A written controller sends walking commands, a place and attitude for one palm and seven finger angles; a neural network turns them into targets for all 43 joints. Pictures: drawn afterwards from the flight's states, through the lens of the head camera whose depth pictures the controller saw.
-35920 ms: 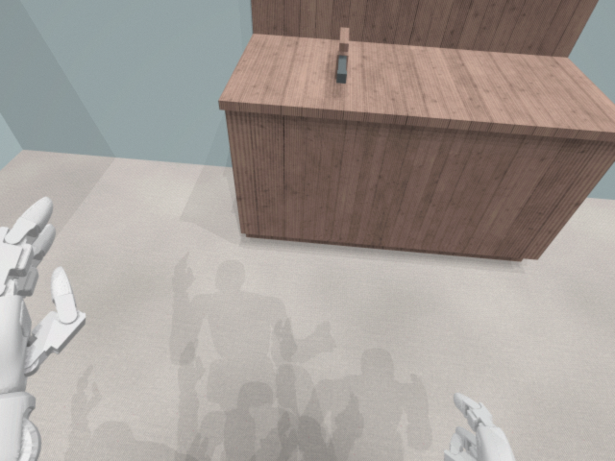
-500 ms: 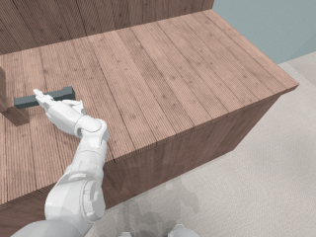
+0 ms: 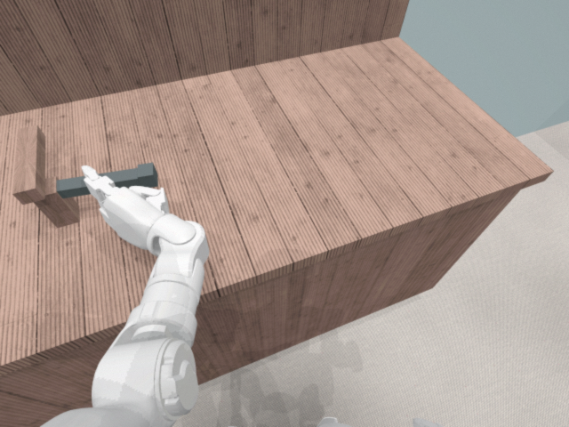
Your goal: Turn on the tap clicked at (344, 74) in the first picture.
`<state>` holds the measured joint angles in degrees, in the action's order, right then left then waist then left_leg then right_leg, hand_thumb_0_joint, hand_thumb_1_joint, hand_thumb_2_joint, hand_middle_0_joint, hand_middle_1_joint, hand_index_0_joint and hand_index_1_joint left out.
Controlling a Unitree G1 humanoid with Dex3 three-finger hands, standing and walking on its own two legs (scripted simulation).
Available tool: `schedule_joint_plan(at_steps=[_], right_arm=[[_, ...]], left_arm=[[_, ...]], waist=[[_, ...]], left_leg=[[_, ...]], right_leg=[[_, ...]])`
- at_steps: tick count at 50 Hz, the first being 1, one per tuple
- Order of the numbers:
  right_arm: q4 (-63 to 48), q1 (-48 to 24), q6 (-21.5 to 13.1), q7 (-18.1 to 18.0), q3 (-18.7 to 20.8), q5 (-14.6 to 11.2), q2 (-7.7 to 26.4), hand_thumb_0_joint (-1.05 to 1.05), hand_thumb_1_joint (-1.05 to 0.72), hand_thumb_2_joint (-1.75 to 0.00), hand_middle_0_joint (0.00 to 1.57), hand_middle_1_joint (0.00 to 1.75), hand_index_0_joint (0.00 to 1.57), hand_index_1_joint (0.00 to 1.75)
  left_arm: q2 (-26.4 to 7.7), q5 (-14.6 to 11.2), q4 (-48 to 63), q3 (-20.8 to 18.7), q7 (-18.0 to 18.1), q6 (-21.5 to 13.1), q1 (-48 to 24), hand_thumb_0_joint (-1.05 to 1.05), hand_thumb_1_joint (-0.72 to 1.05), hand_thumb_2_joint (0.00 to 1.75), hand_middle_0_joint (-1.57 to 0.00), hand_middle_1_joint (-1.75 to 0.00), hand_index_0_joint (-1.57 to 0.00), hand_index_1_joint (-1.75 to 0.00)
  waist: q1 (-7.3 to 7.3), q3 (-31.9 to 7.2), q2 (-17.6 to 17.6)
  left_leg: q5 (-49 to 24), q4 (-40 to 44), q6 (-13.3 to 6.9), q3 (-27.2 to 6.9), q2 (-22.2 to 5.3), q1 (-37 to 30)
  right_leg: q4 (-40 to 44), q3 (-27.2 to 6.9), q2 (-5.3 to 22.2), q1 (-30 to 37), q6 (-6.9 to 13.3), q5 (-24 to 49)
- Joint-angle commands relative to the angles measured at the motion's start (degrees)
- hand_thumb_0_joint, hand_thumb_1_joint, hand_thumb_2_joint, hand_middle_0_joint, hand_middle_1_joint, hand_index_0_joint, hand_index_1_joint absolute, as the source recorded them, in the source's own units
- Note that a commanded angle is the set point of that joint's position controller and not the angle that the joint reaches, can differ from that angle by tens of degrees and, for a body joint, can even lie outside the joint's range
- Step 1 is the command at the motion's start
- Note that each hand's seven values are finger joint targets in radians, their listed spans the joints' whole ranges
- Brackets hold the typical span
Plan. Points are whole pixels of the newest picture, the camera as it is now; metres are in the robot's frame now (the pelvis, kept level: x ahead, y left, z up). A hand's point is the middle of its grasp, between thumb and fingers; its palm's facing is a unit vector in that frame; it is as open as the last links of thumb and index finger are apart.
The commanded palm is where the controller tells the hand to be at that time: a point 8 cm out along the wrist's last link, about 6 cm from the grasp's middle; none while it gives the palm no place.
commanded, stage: lift the hand up off the lever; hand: left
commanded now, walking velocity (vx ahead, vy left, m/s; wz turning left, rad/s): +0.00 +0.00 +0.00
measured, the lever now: (147, 175) +0.50 +0.22 +0.04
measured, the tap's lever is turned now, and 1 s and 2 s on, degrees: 82 82 82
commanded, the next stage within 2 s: draw the hand back beside the body in 1.64 s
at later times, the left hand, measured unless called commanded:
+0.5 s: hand (154, 191) +0.44 +0.19 +0.08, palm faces +0.83 -0.54 -0.13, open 7.8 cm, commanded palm +0.38 +0.20 +0.09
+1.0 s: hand (142, 188) +0.42 +0.19 +0.10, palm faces +0.82 -0.57 -0.10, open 7.8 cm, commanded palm +0.37 +0.20 +0.11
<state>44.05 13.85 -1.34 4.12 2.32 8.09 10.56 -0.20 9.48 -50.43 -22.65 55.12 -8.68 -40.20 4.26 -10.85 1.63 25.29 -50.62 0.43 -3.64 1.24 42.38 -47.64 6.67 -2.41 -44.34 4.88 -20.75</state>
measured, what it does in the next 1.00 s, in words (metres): stands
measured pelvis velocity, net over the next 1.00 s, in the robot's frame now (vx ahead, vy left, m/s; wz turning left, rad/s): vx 0.00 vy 0.00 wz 0.00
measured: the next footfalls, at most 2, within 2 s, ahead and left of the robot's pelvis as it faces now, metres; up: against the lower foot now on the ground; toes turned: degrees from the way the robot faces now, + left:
none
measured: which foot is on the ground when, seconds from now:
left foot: down 0.00-1.00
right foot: down 0.00-1.00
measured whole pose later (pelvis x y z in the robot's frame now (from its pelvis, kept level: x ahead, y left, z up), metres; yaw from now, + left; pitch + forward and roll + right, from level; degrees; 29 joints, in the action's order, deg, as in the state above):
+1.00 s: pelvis +0.00 +0.00 +0.02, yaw +0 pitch +11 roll +0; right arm 44.4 13.7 -0.8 2.5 2.5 6.0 11.4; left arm 0.6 6.5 -41.3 -18.3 52.9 -3.6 -34.7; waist 2.6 -8.8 1.8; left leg 22.4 -43.6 0.1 -3.5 1.4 32.6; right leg -40.9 6.2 -2.4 -34.6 4.6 -18.1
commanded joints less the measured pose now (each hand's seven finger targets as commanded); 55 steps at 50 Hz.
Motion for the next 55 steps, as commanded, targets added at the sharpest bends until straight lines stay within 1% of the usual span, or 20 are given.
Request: schedule_joint_plan(at_steps=[1,4,5,9,13,14,18,19,24,28,32,33,34,35,38,39,48,53,54,55], right_arm=[[-4.5,2.5,-1.6,-0.7,2.1,-0.7,7.7,0.0,-0.9,-0.9,0.2,0.3,0.2,0.3],[-4.3,2.2,-1.9,-0.9,2.4,-0.8,8.0,0.0,-0.9,-0.9,0.2,0.3,0.2,0.3],[-4.5,2.2,-1.9,-0.9,2.3,-0.8,7.7,0.0,-0.9,-0.9,0.2,0.3,0.2,0.3],[-4.5,2.2,-1.9,-1.0,2.4,-0.9,8.0,0.0,-0.9,-0.9,0.2,0.3,0.2,0.3],[-4.9,1.7,-1.8,-1.2,2.1,-1.5,8.0,0.0,-0.9,-0.9,0.2,0.3,0.2,0.3],[-4.5,1.6,-1.7,-1.5,2.3,-1.6,8.2,0.0,-0.9,-0.9,0.2,0.3,0.2,0.3],[-4.6,1.3,-2.1,-1.4,2.1,-1.4,7.9,0.0,-0.9,-0.9,0.2,0.3,0.2,0.3],[-4.1,1.5,-2.2,-1.5,2.3,-1.4,8.2,0.0,-0.9,-0.9,0.2,0.3,0.2,0.3],[-4.2,1.4,-2.1,-1.5,2.4,-1.4,8.2,0.0,-0.9,-0.9,0.2,0.3,0.2,0.3],[-4.9,1.5,-2.1,-1.3,2.3,-1.6,8.0,0.0,-0.9,-0.9,0.2,0.3,0.2,0.3],[-5.2,1.4,-1.9,-1.6,2.2,-2.0,8.3,0.0,-0.9,-0.9,0.2,0.3,0.2,0.3],[-5.4,1.1,-1.9,-1.6,2.2,-2.0,8.3,0.0,-0.9,-0.9,0.2,0.3,0.2,0.3],[-5.1,1.0,-1.8,-1.8,2.4,-2.1,8.5,0.0,-0.9,-0.9,0.2,0.3,0.2,0.3],[-5.2,0.9,-1.7,-1.7,2.0,-2.1,8.1,0.0,-0.9,-0.9,0.2,0.3,0.2,0.3],[-5.4,0.8,-1.8,-1.4,2.2,-1.9,7.9,0.0,-0.9,-0.9,0.2,0.3,0.2,0.3],[-5.3,0.7,-1.7,-1.5,2.4,-1.9,8.1,0.0,-0.9,-0.9,0.2,0.3,0.2,0.3],[-5.9,-1.6,-1.7,-1.7,2.1,-2.5,7.7,0.0,-0.9,-0.9,0.2,0.3,0.2,0.3],[-5.7,-2.9,-1.4,-2.2,1.7,-2.7,7.6,0.0,-0.9,-0.9,0.2,0.3,0.2,0.3],[-5.5,-2.8,-1.3,-2.4,1.9,-2.6,7.8,0.0,-0.9,-0.9,0.2,0.3,0.2,0.3],[-5.8,-2.9,-1.1,-2.2,1.8,-2.6,7.4,0.0,-0.9,-0.9,0.2,0.3,0.2,0.3]], left_arm=[[-8.1,1.7,11.1,2.6,0.4,-2.2,-24.7,0.0,0.9,0.9,-0.15,-0.15,-0.15,-0.15],[-9.5,2.3,12.5,2.0,0.5,-2.7,-25.5,0.0,0.9,0.9,-0.15,-0.15,-0.15,-0.15],[-8.1,2.3,13.7,3.7,0.4,-3.0,-26.5,0.0,0.9,0.9,-0.15,-0.15,-0.15,-0.15],[-9.6,2.0,12.7,2.0,0.2,-2.5,-23.0,0.0,0.9,0.9,-0.15,-0.15,-0.15,-0.15],[-8.2,0.6,11.9,3.4,-0.4,-1.1,-22.9,0.0,0.9,0.9,-0.15,-0.15,-0.15,-0.15],[-10.7,0.7,11.7,1.0,-0.2,-1.1,-22.5,0.0,0.9,0.9,-0.15,-0.15,-0.15,-0.15],[-8.9,1.1,13.2,3.5,0.0,-1.5,-25.4,0.0,0.9,0.9,-0.15,-0.15,-0.15,-0.15],[-11.5,1.4,12.5,0.9,0.4,-1.7,-24.8,0.0,0.9,0.9,-0.15,-0.15,-0.15,-0.15],[-11.9,1.8,13.4,1.0,0.2,-1.8,-24.6,0.0,0.9,0.9,-0.15,-0.15,-0.15,-0.15],[-8.2,0.9,14.2,4.2,-0.4,-0.7,-22.8,0.0,0.9,0.9,-0.15,-0.15,-0.15,-0.15],[-9.0,-0.7,14.4,3.0,-0.7,0.4,-22.0,0.0,0.9,0.9,-0.15,-0.15,-0.15,-0.15],[-8.6,-0.8,15.3,3.4,-0.8,0.5,-21.9,0.0,0.9,0.9,-0.15,-0.15,-0.15,-0.15],[-11.1,-0.7,14.9,0.7,-0.5,0.6,-20.0,0.0,0.9,0.9,-0.15,-0.15,-0.15,-0.15],[-9.2,-0.5,16.5,3.0,-0.7,0.5,-22.1,0.0,0.9,0.9,-0.15,-0.15,-0.15,-0.15],[-8.7,0.3,17.9,3.7,-0.8,0.6,-20.4,0.0,0.9,0.9,-0.15,-0.15,-0.15,-0.15],[-10.5,0.7,19.1,2.3,-0.6,0.5,-20.6,0.0,0.9,0.9,-0.15,-0.15,-0.15,-0.15],[-3.6,-1.2,21.1,9.1,-2.2,2.8,-18.9,0.0,0.9,0.9,-0.15,-0.15,-0.15,-0.15],[-5.3,-1.9,19.8,7.1,-1.5,4.2,-21.0,0.0,0.9,0.9,-0.15,-0.15,-0.15,-0.15],[-7.9,-1.5,20.4,4.5,-1.0,4.2,-20.4,0.0,0.9,0.9,-0.15,-0.15,-0.15,-0.15],[-7.0,-1.0,22.2,5.6,-0.9,4.1,-21.1,0.0,0.9,0.9,-0.15,-0.15,-0.15,-0.15]], waist=[[1.79,-19.0,-3.0],[1.31,-19.5,-1.3],[1.62,-20.5,-0.2],[0.88,-20.4,-1.0],[1.6,-17.8,-3.3],[0.85,-17.6,-2.2],[1.55,-16.9,-2.0],[0.88,-17.2,-2.1],[0.68,-18.5,-0.2],[0.99,-18.4,-1.3],[0.72,-17.1,-4.2],[0.63,-17.6,-4.3],[-0.52,-17.4,-3.3],[0.13,-17.0,-1.5],[-0.16,-17.4,-2.2],[-0.73,-17.9,-1.0],[-0.27,-14.0,-1.8],[-0.45,-13.5,-4.8],[-1.77,-14.1,-3.1],[-1.63,-15.6,-1.5]], left_leg=[[-15.8,4.6,-0.8,1.9,-0.1,-3.9],[-15.6,5.0,-0.8,1.9,-0.1,-4.6],[-16.0,5.0,-0.8,2.0,0.0,-5.4],[-16.1,5.3,-0.9,2.2,0.1,-5.1],[-13.2,6.7,-1.1,2.3,0.2,-4.0],[-13.1,6.9,-1.1,2.2,0.2,-4.3],[-12.3,7.4,-1.3,2.3,0.2,-5.0],[-12.3,7.4,-1.3,2.0,0.2,-4.7],[-13.2,7.5,-1.2,2.3,0.2,-5.5],[-15.1,8.3,-1.0,2.4,0.1,-7.6],[-14.6,9.4,-1.1,2.5,0.1,-7.3],[-14.6,9.4,-1.2,2.6,0.2,-7.4],[-14.9,9.8,-1.1,2.4,0.2,-7.4],[-15.8,9.9,-1.0,2.6,0.2,-8.5],[-17.5,9.6,-1.0,2.6,0.0,-9.5],[-18.0,9.7,-0.8,2.4,0.0,-9.8],[-18.0,11.7,-0.3,2.0,-0.2,-13.1],[-15.5,12.4,-0.6,2.2,0.1,-12.0],[-16.1,12.7,-0.4,2.0,0.2,-12.0],[-18.0,12.6,-0.2,2.2,0.1,-13.3]], right_leg=[[7.1,-5.1,3.1,19.6,-4.2,17.9],[7.4,-5.3,3.1,20.0,-4.0,17.3],[7.2,-5.3,3.0,19.8,-3.9,17.4],[7.9,-5.5,3.1,21.7,-4.1,18.8],[9.7,-5.9,3.5,22.4,-4.5,16.1],[9.9,-6.1,3.5,22.4,-4.3,15.4],[10.5,-6.0,3.3,21.7,-4.3,13.8],[10.3,-5.9,3.1,21.6,-4.1,13.4],[10.1,-6.2,3.3,22.5,-4.1,14.7],[10.2,-5.3,2.9,23.1,-3.9,16.2],[11.6,-5.6,3.2,24.8,-4.3,16.5],[11.8,-5.9,3.3,25.4,-4.5,17.2],[11.7,-5.8,3.2,25.7,-4.1,16.8],[11.5,-5.6,3.2,25.1,-4.1,17.6],[11.2,-5.2,3.1,25.6,-4.0,19.4],[11.0,-5.3,3.1,25.8,-3.7,19.3],[12.6,-4.2,2.5,24.4,-3.2,15.7],[14.1,-4.9,3.1,25.3,-3.8,13.4],[13.9,-4.8,3.0,26.0,-3.4,13.7],[13.2,-4.6,3.0,26.4,-3.3,15.6]])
